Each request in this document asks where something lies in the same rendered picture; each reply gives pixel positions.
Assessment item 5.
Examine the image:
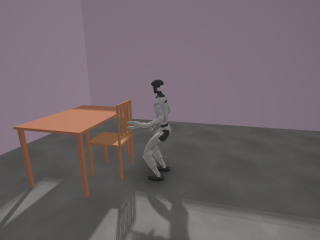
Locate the robot left hand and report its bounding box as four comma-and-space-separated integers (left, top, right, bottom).
126, 121, 145, 130

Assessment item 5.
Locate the robot right upper arm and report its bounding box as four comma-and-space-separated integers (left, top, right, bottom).
167, 101, 171, 114

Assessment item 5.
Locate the chair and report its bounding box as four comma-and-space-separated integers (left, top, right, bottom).
87, 99, 134, 181

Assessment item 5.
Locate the robot head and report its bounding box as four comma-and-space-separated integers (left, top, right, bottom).
151, 79, 165, 98

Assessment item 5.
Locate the table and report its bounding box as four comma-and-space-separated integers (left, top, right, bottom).
13, 105, 129, 198

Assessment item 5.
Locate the robot left upper arm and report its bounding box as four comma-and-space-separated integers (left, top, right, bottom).
153, 98, 164, 122

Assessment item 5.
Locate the left robot forearm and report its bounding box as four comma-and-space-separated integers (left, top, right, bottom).
141, 116, 163, 129

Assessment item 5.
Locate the robot left foot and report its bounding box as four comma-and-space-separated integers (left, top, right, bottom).
148, 175, 165, 181

